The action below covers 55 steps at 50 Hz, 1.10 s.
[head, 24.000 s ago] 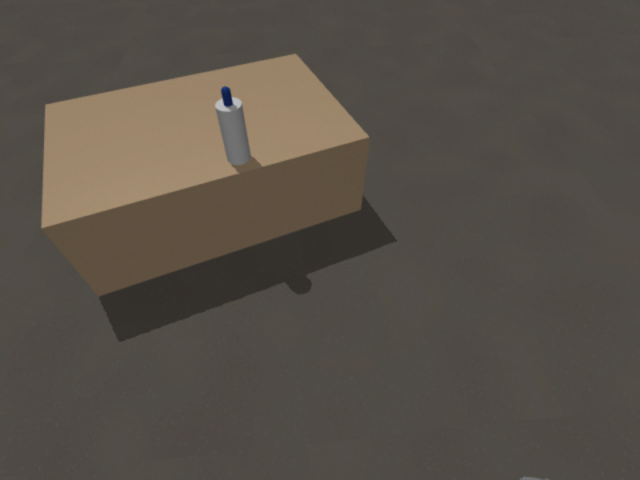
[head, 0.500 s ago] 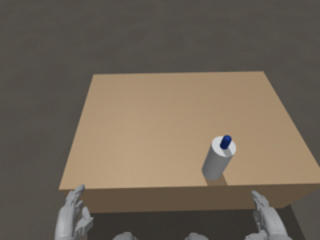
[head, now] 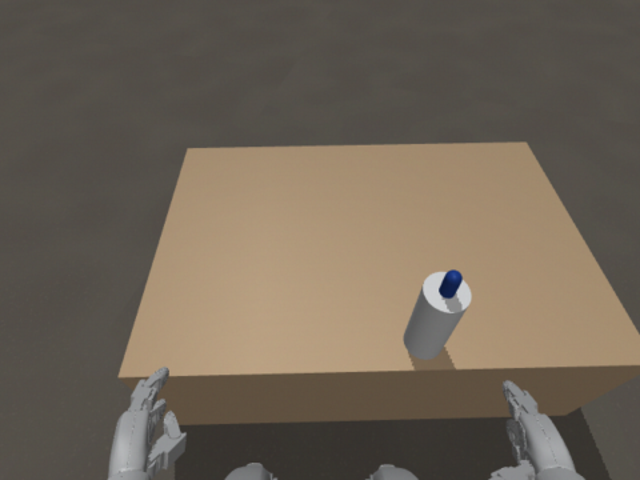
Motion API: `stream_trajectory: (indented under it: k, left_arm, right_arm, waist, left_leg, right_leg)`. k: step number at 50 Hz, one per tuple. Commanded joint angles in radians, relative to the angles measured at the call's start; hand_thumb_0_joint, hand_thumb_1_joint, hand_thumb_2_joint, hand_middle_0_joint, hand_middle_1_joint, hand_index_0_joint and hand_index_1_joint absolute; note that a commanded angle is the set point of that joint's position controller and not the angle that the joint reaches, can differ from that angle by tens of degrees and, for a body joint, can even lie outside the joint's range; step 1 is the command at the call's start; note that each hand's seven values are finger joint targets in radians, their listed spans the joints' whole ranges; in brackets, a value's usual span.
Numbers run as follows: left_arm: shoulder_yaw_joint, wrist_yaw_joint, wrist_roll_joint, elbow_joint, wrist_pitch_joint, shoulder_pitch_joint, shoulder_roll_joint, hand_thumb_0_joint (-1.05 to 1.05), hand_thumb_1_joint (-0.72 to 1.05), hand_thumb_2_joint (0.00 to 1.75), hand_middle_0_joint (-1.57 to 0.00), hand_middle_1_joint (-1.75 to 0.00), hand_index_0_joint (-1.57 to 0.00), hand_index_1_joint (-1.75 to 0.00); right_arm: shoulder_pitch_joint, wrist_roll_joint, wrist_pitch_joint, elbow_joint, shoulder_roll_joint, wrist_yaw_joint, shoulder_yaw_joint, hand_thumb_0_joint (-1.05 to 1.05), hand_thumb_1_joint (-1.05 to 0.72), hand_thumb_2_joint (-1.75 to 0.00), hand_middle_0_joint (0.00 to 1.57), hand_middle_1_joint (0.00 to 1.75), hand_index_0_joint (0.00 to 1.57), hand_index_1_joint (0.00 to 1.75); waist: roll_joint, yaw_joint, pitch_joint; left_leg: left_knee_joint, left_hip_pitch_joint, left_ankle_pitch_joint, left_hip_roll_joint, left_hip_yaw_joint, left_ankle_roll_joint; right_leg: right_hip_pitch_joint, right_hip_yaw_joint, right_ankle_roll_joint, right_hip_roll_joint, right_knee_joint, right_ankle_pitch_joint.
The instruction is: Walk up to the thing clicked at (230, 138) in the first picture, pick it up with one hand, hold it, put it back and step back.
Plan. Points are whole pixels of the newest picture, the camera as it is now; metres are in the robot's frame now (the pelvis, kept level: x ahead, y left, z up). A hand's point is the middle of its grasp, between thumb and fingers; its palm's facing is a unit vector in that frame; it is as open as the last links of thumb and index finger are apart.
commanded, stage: home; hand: right
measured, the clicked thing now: (436, 312) +0.43 -0.20 -0.19
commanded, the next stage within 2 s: stand in 0.76 s
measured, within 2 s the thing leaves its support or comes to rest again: neither
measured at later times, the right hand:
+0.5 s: hand (492, 454) +0.17 -0.20 -0.07, palm faces +0.00 +0.95 -0.30, open 17.6 cm
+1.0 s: hand out of the picture +0.06 -0.25 -0.10, palm faces +0.01 +0.94 -0.35, open 16.5 cm
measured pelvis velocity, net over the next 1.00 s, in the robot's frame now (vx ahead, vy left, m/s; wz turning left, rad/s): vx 0.00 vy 0.00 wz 0.00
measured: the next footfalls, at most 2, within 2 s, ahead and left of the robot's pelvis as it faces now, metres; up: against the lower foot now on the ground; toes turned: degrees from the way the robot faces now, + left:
none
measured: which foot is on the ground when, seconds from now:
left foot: down 0.00-1.00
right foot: down 0.00-1.00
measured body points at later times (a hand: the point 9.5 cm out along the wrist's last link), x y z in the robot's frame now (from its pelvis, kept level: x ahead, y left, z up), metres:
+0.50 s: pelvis +0.00 +0.00 +0.01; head +0.03 -0.01 +0.46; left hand +0.16 +0.25 -0.08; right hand +0.17 -0.25 -0.05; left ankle +0.01 +0.15 -0.68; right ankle -0.01 -0.13 -0.68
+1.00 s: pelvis +0.00 +0.00 +0.05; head +0.00 +0.00 +0.50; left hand +0.08 +0.28 -0.08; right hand +0.06 -0.29 -0.07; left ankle +0.01 +0.15 -0.68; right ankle -0.01 -0.13 -0.68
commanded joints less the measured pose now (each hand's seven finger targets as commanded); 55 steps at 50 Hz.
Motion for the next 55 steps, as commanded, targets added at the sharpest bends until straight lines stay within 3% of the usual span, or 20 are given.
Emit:
stream_trajectory:
  k: [1,19,20,21,22,23,24,27,30,33,36,43,45,46,53,55]
  left_arm:
    - [0.054,0.011,0.003,-0.157,-0.058,-0.065,0.132,0.00,0.90,0.90,-0.20,-0.30,-0.20,-0.30]
    - [0.054,0.015,0.001,-0.159,-0.061,-0.070,0.129,0.00,0.90,0.90,-0.20,-0.30,-0.20,-0.30]
    - [0.098,-0.044,0.119,0.077,0.051,-0.171,0.293,0.00,0.90,0.90,-0.20,-0.30,-0.20,-0.30]
    - [0.103,-0.078,0.118,0.081,0.090,-0.133,0.267,0.00,0.90,0.90,-0.20,-0.30,-0.20,-0.30]
    - [0.101,-0.092,0.114,0.076,0.103,-0.116,0.244,0.00,0.90,0.90,-0.20,-0.30,-0.20,-0.30]
    - [0.100,-0.105,0.112,0.082,0.115,-0.113,0.225,0.00,0.90,0.90,-0.20,-0.30,-0.20,-0.30]
    - [0.106,-0.116,0.099,0.101,0.119,-0.107,0.243,0.00,0.90,0.90,-0.20,-0.31,-0.20,-0.31]
    - [0.109,-0.150,0.064,0.155,0.142,-0.121,0.268,0.00,0.90,0.90,-0.20,-0.31,-0.20,-0.30]
    - [0.107,-0.162,0.064,0.200,0.157,-0.119,0.266,0.00,0.90,0.90,-0.20,-0.31,-0.20,-0.31]
    - [0.106,-0.160,0.064,0.229,0.163,-0.139,0.270,0.00,0.90,0.90,-0.20,-0.31,-0.20,-0.31]
    - [0.109,-0.156,0.056,0.261,0.167,-0.144,0.285,0.00,0.90,0.90,-0.20,-0.31,-0.20,-0.30]
    - [0.105,-0.150,0.041,0.360,0.185,-0.122,0.298,0.00,0.90,0.90,-0.20,-0.30,-0.20,-0.30]
    - [0.100,-0.150,0.038,0.386,0.190,-0.121,0.296,0.00,0.90,0.90,-0.20,-0.30,-0.20,-0.30]
    - [0.098,-0.149,0.037,0.401,0.193,-0.122,0.293,0.00,0.90,0.90,-0.20,-0.30,-0.20,-0.30]
    - [0.088,-0.156,0.036,0.485,0.206,-0.145,0.297,0.00,0.90,0.90,-0.20,-0.30,-0.20,-0.30]
    - [0.085,-0.158,0.035,0.497,0.205,-0.149,0.297,0.00,0.90,0.90,-0.20,-0.30,-0.20,-0.30]
  right_arm:
    - [-0.016,-0.004,-0.044,-0.186,-0.103,-0.008,-0.060,0.00,0.59,-0.03,0.05,0.05,0.05,0.05]
    - [-0.027,-0.003,-0.047,-0.197,-0.108,-0.008,-0.059,0.00,0.61,-0.02,0.05,0.04,0.05,0.04]
    - [-0.242,-0.133,-0.288,0.154,-0.219,-0.039,-0.065,0.00,0.58,-0.03,0.05,0.05,0.05,0.05]
    - [-0.210,-0.105,-0.373,0.363,-0.228,-0.031,-0.076,0.00,0.55,-0.05,0.05,0.05,0.05,0.05]
    - [-0.210,-0.103,-0.416,0.399,-0.234,-0.024,-0.076,0.00,0.56,-0.04,0.05,0.05,0.05,0.05]
    - [-0.231,-0.121,-0.440,0.414,-0.237,-0.018,-0.066,0.00,0.52,-0.07,0.05,0.06,0.05,0.06]
    - [-0.217,-0.130,-0.457,0.450,-0.247,-0.015,-0.055,0.00,0.60,0.00,0.04,0.03,0.04,0.03]
    - [-0.251,-0.105,-0.469,0.578,-0.229,-0.007,-0.051,0.00,0.56,-0.05,0.05,0.05,0.05,0.05]
    - [-0.281,-0.093,-0.482,0.667,-0.223,-0.012,-0.053,0.00,0.52,-0.06,0.05,0.05,0.05,0.05]
    - [-0.292,-0.093,-0.501,0.750,-0.227,-0.013,-0.051,0.00,0.50,-0.08,0.05,0.06,0.06,0.06]
    - [-0.298,-0.095,-0.505,0.826,-0.237,-0.016,-0.050,0.00,0.52,-0.07,0.05,0.06,0.05,0.06]
    - [-0.293,-0.084,-0.514,0.985,-0.261,-0.020,-0.039,0.00,0.54,-0.06,0.05,0.05,0.05,0.05]
    - [-0.291,-0.083,-0.513,1.026,-0.258,-0.021,-0.032,0.00,0.38,-0.22,0.20,0.21,0.20,0.21]
    - [-0.293,-0.082,-0.513,1.044,-0.262,-0.022,-0.030,0.00,0.30,-0.30,0.20,0.29,0.20,0.29]
    - [-0.322,-0.079,-0.507,1.140,-0.268,-0.021,-0.015,0.00,-0.26,-0.86,0.20,0.30,0.20,0.30]
    - [-0.333,-0.078,-0.507,1.157,-0.279,-0.019,-0.015,0.00,-0.42,-0.90,0.20,0.30,0.20,0.30]
  waist:
    - [-0.004,0.002,-0.086]
    - [-0.008,0.003,-0.082]
    - [0.109,-0.057,0.088]
    - [0.157,-0.046,0.015]
    - [0.156,-0.036,-0.008]
    - [0.121,-0.033,0.016]
    - [0.092,-0.034,0.010]
    - [0.068,-0.035,0.002]
    - [0.019,-0.039,0.025]
    - [-0.012,-0.049,0.039]
    - [-0.029,-0.050,0.078]
    - [0.027,-0.041,0.108]
    - [0.037,-0.040,0.118]
    - [0.045,-0.040,0.127]
    - [0.070,-0.040,0.186]
    - [0.091,-0.036,0.206]
  left_leg:
    - [-0.133,0.072,0.186,-0.047,0.040,0.030]
    - [-0.138,0.077,0.189,-0.046,0.040,0.031]
    - [-0.188,0.282,0.209,0.008,-0.056,0.099]
    - [-0.218,0.329,0.279,0.045,-0.105,0.122]
    - [-0.219,0.355,0.318,0.062,-0.143,0.128]
    - [-0.225,0.305,0.332,0.055,-0.136,0.124]
    - [-0.221,0.324,0.370,0.063,-0.118,0.115]
    - [-0.234,0.312,0.339,0.056,-0.095,0.093]
    - [-0.256,0.346,0.258,0.051,-0.083,0.076]
    - [-0.266,0.381,0.303,0.047,-0.073,0.068]
    - [-0.312,0.413,0.294,0.048,-0.069,0.068]
    - [-0.420,0.489,0.427,0.074,-0.081,0.061]
    - [-0.456,0.492,0.435,0.080,-0.084,0.056]
    - [-0.473,0.488,0.422,0.084,-0.087,0.056]
    - [-0.578,0.509,0.299,0.092,-0.100,0.051]
    - [-0.598,0.496,0.265,0.092,-0.104,0.047]
  right_leg:
    - [0.076,-0.016,-0.024,0.032,-0.180,0.246]
    - [0.079,-0.019,-0.023,0.034,-0.180,0.251]
    - [0.099,0.026,-0.076,0.001,-0.246,0.380]
    - [0.163,-0.006,-0.075,0.002,-0.223,0.397]
    - [0.166,-0.004,-0.074,-0.001,-0.230,0.400]
    - [0.180,-0.016,-0.071,0.014,-0.237,0.377]
    - [0.220,-0.013,-0.084,0.014,-0.245,0.385]
    - [0.305,0.011,-0.083,0.012,-0.306,0.378]
    - [0.294,0.044,-0.087,0.002,-0.372,0.304]
    - [0.325,0.070,-0.089,-0.024,-0.419,0.369]
    - [0.327,0.082,-0.084,-0.035,-0.485,0.353]
    - [0.438,0.050,-0.073,-0.033,-0.545,0.469]
    - [0.465,0.043,-0.069,-0.033,-0.565,0.467]
    - [0.482,0.040,-0.066,-0.034,-0.584,0.455]
    - [0.493,0.040,-0.059,-0.036,-0.667,0.325]
    - [0.497,0.034,-0.055,-0.034,-0.689,0.311]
